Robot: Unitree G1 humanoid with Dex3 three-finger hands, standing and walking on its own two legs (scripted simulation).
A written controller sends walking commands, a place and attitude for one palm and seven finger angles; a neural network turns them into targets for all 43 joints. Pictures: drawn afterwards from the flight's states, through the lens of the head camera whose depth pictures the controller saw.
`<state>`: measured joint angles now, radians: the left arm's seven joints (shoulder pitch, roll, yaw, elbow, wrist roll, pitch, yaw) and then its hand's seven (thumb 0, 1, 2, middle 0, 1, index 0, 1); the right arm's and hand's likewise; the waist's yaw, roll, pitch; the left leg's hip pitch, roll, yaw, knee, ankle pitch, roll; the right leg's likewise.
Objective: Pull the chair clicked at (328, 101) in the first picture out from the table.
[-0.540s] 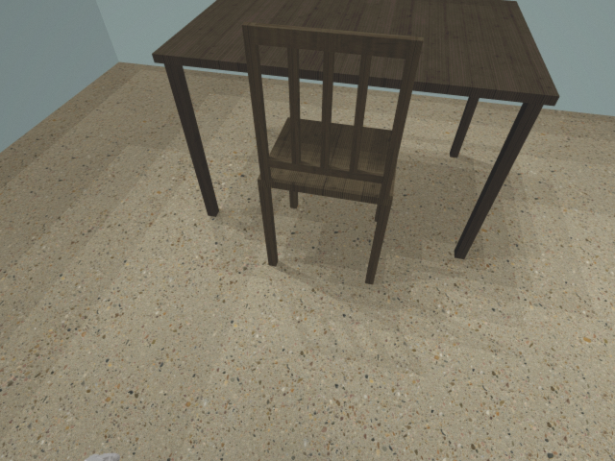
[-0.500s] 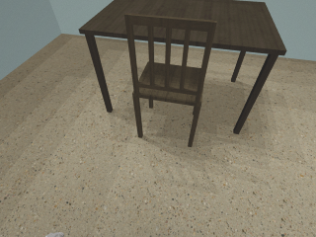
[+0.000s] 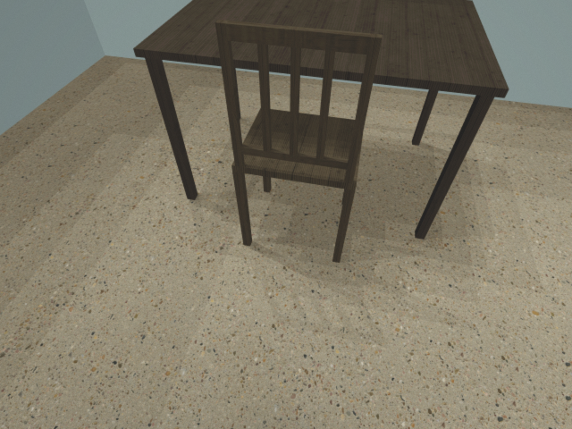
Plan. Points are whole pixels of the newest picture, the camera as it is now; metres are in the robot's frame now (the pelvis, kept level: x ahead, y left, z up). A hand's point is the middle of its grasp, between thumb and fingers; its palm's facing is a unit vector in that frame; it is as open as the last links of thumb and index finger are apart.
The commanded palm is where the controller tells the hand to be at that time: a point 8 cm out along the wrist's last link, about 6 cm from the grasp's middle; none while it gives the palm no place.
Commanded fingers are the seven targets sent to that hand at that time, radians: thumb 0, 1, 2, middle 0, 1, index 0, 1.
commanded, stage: stand and wait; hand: left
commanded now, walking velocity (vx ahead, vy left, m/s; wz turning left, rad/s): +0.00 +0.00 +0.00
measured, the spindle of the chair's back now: (294, 106) +0.94 +0.03 -0.06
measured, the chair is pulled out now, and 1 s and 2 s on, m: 0.00 0.00 0.00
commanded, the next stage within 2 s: look at it before walking up in 0.28 s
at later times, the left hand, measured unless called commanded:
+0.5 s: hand out of the picture +0.08 +0.24 -0.15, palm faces -0.02 -0.94 -0.33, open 7.4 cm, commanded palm none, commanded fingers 0.00 0.90 0.90 -0.20 -0.30 -0.20 -0.30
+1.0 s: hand out of the picture +0.07 +0.25 -0.15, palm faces -0.01 -0.94 -0.33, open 7.4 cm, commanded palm none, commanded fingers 0.00 0.90 0.90 -0.20 -0.30 -0.20 -0.30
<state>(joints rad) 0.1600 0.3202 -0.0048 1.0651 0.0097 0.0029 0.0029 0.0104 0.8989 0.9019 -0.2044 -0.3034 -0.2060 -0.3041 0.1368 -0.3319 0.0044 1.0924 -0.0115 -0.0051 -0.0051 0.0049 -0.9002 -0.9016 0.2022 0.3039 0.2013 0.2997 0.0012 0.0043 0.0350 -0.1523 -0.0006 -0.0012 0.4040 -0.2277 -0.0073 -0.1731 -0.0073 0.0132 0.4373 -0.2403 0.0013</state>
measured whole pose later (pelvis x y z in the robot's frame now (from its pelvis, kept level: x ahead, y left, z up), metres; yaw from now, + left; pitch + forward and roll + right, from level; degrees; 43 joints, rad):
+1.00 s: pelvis +0.01 +0.00 +0.00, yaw +0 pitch -1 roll +0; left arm 0.16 0.33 0.00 1.09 0.01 0.00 0.00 0.01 0.90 0.90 -0.20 -0.30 -0.20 -0.30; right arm 0.12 -0.32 0.01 1.12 -0.01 -0.01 -0.01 0.00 -0.90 -0.90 0.20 0.30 0.20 0.30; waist 0.01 0.00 0.03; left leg -0.11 0.00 0.00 0.35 -0.21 0.00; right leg -0.13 -0.01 0.01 0.38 -0.22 0.01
